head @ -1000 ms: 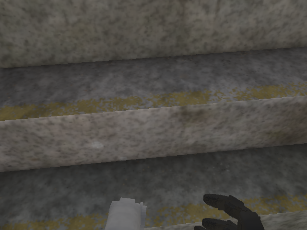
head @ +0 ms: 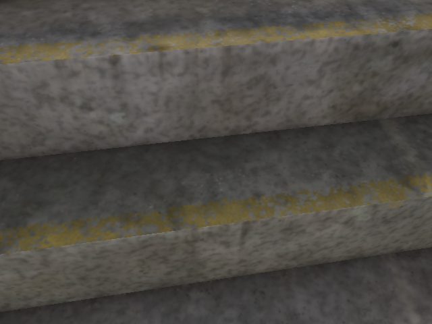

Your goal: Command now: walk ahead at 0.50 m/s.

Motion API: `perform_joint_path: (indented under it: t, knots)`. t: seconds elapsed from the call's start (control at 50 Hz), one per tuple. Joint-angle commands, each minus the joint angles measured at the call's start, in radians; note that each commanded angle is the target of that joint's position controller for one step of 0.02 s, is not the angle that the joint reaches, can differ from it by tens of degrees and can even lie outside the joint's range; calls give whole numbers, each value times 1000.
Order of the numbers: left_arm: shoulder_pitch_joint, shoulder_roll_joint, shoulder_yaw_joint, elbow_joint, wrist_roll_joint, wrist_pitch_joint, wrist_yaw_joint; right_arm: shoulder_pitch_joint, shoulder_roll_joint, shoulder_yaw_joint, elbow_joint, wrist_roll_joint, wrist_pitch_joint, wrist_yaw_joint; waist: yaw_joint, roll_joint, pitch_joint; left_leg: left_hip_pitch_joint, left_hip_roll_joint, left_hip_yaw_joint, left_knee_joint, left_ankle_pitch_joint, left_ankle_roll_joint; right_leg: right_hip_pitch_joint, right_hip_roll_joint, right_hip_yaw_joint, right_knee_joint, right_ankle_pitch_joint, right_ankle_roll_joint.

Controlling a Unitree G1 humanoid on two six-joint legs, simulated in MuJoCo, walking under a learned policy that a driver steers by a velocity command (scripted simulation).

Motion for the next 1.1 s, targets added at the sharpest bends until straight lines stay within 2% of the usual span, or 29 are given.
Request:
perform_joint_path:
  t: [0.02, 0.04, 0.06, 0.1, 0.12, 0.2, 0.26, 0.36, 0.46, 0.5, 0.52, 0.54, 0.56, 0.58, 0.6, 0.62, 0.64, 0.66, 0.68, 0.7, 0.72, 0.76, 0.78, 0.8, 0.84, 0.88, 0.96, 1.0, 1.1]
  knots:
    - [-15, 4, 15, 131, -4, -50, -17, -141, 140, 56, -240, -46, 14, -26, -89, -69, -9, -500, -86, -41, 610, 139, 48, 239, -196, 628, -778, -237, 3]
    - [82, -27, 7, 168, -4, -65, -23, -65, 112, 60, -170, -58, 20, -35, -42, 29, -13, -428, -93, -45, 483, 162, 50, 402, -95, 536, -714, -52, 48]
    - [183, -29, 11, 226, -13, -77, -14, -73, 89, 60, -135, -48, 30, -37, 5, 43, -5, -434, -108, -15, 402, 124, 34, 502, -77, 523, -726, 93, 39]
    - [324, 46, 39, 279, 1, -133, 9, -103, 53, 55, -126, -32, 45, -33, 46, -7, -13, -483, -145, 0, 324, -36, 2, 730, -99, 516, -797, 428, -3]
    - [362, 34, 40, 295, 0, -141, 16, -109, 58, 58, -124, -18, 44, -25, 40, -71, -54, -489, -144, 19, 342, -55, 7, 819, -109, 512, -848, 508, -13]
    - [424, -3, 25, 307, 8, -171, 20, -288, 113, 86, -161, -11, 51, -5, 49, -21, -52, -597, -108, 56, 384, -38, 52, 835, -148, 423, -960, 397, 4]
    - [453, -38, 1, 301, -6, -191, 10, -335, 119, 98, -169, -16, 71, -7, 39, -54, -44, -675, -83, 110, 508, 16, 65, 729, -178, 368, -1019, 322, -6]
    - [484, 13, 10, 292, 3, -196, 0, -444, 137, 105, -242, -4, 88, -53, 41, -113, 36, -940, -37, 133, 821, -117, 68, 701, -228, 356, -1120, 182, -55]
    - [563, 21, 18, 316, -14, -182, 38, -595, 144, 115, -333, 16, 125, -58, 68, -112, 91, -893, 74, 293, 474, -183, 28, 714, -167, 222, -1251, 198, -31]
    - [596, 29, 29, 328, 16, -162, 49, -654, 170, 122, -372, 23, 136, -54, 99, -208, 58, -877, 97, 323, 420, -254, 44, 831, -172, 204, -1317, 320, -69]
    - [602, 42, 35, 339, -5, -150, 70, -705, 197, 146, -395, 32, 139, -57, 117, -221, 68, -883, 130, 247, 300, -427, 72, 899, -196, 200, -1382, 431, -72]
    - [603, 56, 36, 338, -15, -133, 74, -642, 208, 166, -363, 50, 152, -51, 126, -205, 39, -726, 95, 369, 97, -562, 83, 893, -191, 121, -1489, 505, -119]
    - [540, 5, 19, 333, -26, -119, 70, -620, 206, 171, -351, 76, 150, -55, 93, -163, 95, -458, 63, 391, -175, -686, 111, 734, -122, 43, -1493, 691, -129]
    - [567, 30, 1, 314, -67, -135, 65, -473, 169, 155, -276, 120, 149, -62, 73, -157, -12, -188, -80, 529, -247, -806, 109, 717, -130, -2, -1340, 1514, -181]
    - [569, 90, -2, 325, -82, -160, 49, -220, 131, 140, -217, 93, 156, -78, -16, -241, -180, -5, -124, 501, -190, -868, 140, 798, -220, 16, -1104, 2174, -218]
    - [640, 69, -10, 313, -115, -171, 21, -252, 90, 129, -199, 80, 118, -74, 78, -146, -367, 268, -82, 374, -271, -731, 175, 648, -170, 105, -895, 2171, -171]
    - [577, 237, 24, 294, -114, -210, -19, -53, 58, 112, -200, 66, 135, -88, -65, -198, -522, 384, -47, 189, -421, -771, 141, 665, -169, 121, -760, 1940, -179]
    - [512, 273, 46, 257, -102, -230, -58, 41, -36, 78, -138, 29, 161, -91, -91, -31, -592, 473, -27, 48, -564, -902, 120, 578, -139, 174, -602, 1688, -198]
    - [360, 199, 44, 186, -57, -224, -89, 52, -160, 27, -81, -26, 196, -106, -93, 245, -520, 465, 148, -444, -933, -1297, 167, 260, 53, 206, -281, 997, -174]
    - [211, 131, 53, 112, 10, -196, -86, -24, -229, -17, -110, -51, 213, -117, -138, 249, -467, 341, 244, -752, -1219, -1529, 158, 83, 185, 390, 344, 714, -123]
    - [35, 16, 32, -14, 47, -166, -65, -249, -198, -6, -109, -49, 203, -108, -65, 183, -343, 153, 258, -669, -1209, -1413, 103, -49, 226, 448, 741, 674, -71]
    - [48, -120, -21, -98, 65, -116, -47, -382, -45, 39, 6, -27, 162, -96, 127, 90, -45, -200, 226, -330, -1064, -1230, 13, -187, 180, 402, 808, 699, -73]
    - [194, -109, -27, -55, 50, -98, -41, -390, 24, 61, 61, -28, 146, -85, 204, 44, -10, -288, 192, -189, -1042, -1151, -15, -153, 178, 376, 790, 680, -65]
    - [276, -87, -25, -13, 28, -83, -36, -384, 45, 74, 84, -26, 129, -84, 228, 29, 9, -329, 186, -90, -1053, -1051, -8, -138, 187, 350, 785, 705, -40]
    - [306, -84, -29, 28, -14, -59, -23, -351, 13, 78, 124, -11, 97, -81, 231, 38, 43, -342, 185, 3, -1090, -923, 28, -181, 212, 325, 788, 720, 5]
    - [262, -75, -33, 32, -29, -39, -3, -295, -48, 69, 149, 1, 75, -75, 211, 51, 61, -308, 208, 24, -1150, -924, 47, -240, 206, 300, 751, 662, 35]
    - [167, 4, -9, 30, -26, -22, 4, -176, -134, 34, 161, 12, 40, -102, 139, 59, 6, -124, 293, -62, -1290, -1023, 99, -289, 144, 242, 627, 621, 67]
    - [184, 3, -4, 63, -27, -18, 6, -198, -109, 28, 149, 1, 42, -114, 136, 86, -52, -34, 298, -57, -1279, -1012, 123, -287, 111, 195, 672, 593, 63]
    - [143, -17, 5, 54, -8, -16, -35, -92, -160, -17, 142, -18, 29, -139, 90, 87, -61, 161, 350, -77, -1332, -1102, 135, -255, 12, 170, 352, 468, 42]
